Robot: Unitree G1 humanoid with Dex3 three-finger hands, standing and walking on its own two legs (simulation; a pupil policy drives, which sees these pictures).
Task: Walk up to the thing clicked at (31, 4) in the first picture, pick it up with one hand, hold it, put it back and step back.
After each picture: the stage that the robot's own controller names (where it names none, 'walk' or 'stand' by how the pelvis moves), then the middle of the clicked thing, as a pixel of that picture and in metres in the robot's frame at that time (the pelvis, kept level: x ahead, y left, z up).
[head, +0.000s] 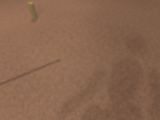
stand; (32, 11) +2.04 +0.72 -0.66
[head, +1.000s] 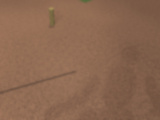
walk; (51, 16) +1.97 +0.38 -0.63
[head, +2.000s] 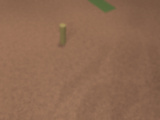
walk; (62, 34) +1.41 +0.20 -0.65
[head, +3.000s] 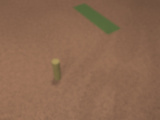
walk; (56, 70) +0.92 +0.24 -0.65
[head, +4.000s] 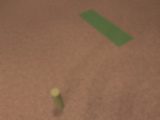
walk; (57, 99) +0.60 +0.25 -0.63
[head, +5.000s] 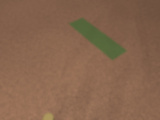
stand; out of the picture +0.42 +0.23 -0.63
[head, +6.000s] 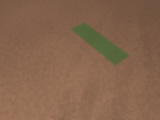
stand; out of the picture +0.39 +0.23 -0.66
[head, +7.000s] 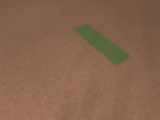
stand; out of the picture +0.40 +0.22 -0.66
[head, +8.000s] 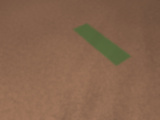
stand; out of the picture +0.40 +0.23 -0.66
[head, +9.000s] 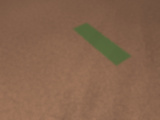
stand; out of the picture +0.39 +0.23 -0.66
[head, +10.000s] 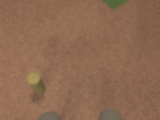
go down; (37, 84) +0.45 +0.23 -0.46
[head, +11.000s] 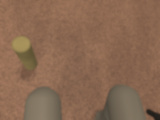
go down; (26, 55) +0.49 +0.25 -0.28
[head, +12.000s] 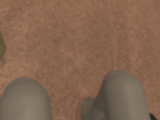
close in; out of the picture +0.47 +0.27 -0.19
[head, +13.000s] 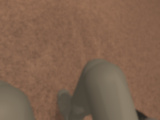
close; out of the picture +0.47 +0.30 -0.16
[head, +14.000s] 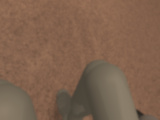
lift; out of the picture +0.44 +0.30 -0.17
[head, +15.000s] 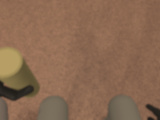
lift; (20, 78) +0.33 +0.21 -0.01
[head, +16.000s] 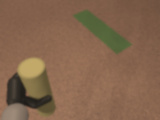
hold; (40, 91) +0.31 +0.16 +0.02
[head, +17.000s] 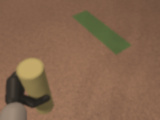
hold; (38, 90) +0.32 +0.16 +0.02
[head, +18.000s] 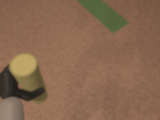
crouch; (32, 83) +0.35 +0.18 -0.02
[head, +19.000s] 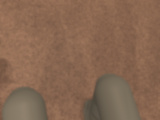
lower; out of the picture +0.50 +0.26 -0.06
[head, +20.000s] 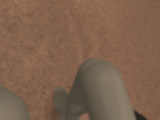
lower; out of the picture +0.47 +0.30 -0.16
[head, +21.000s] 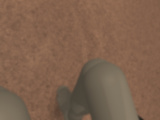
lower; out of the picture +0.47 +0.30 -0.17
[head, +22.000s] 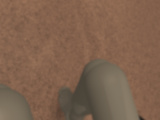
lower; out of the picture +0.45 +0.29 -0.17
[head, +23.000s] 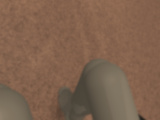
lower; out of the picture +0.45 +0.29 -0.17
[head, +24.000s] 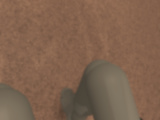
open; out of the picture +0.46 +0.27 -0.17
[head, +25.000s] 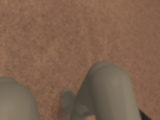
stand; out of the picture +0.45 +0.27 -0.17
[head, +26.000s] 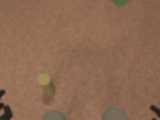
walk; (47, 85) +0.45 +0.20 -0.45
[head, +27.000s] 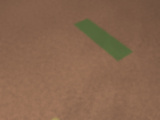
stand; out of the picture +0.40 +0.18 -0.60
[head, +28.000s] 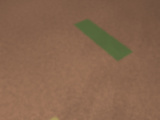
stand; out of the picture +0.41 +0.19 -0.60
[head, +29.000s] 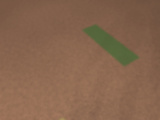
stand; out of the picture +0.42 +0.18 -0.65
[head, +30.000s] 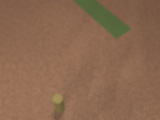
walk; (58, 103) +0.45 +0.15 -0.64
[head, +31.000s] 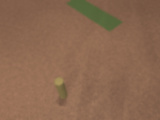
walk; (61, 88) +0.64 +0.23 -0.63
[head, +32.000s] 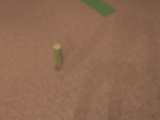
walk; (58, 55) +0.98 +0.24 -0.63
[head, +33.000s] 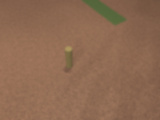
stand; (69, 57) +1.05 +0.16 -0.65
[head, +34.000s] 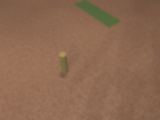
stand; (63, 63) +1.03 +0.21 -0.66
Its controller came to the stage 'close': yes
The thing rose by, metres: 0.68
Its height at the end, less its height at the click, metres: +0.00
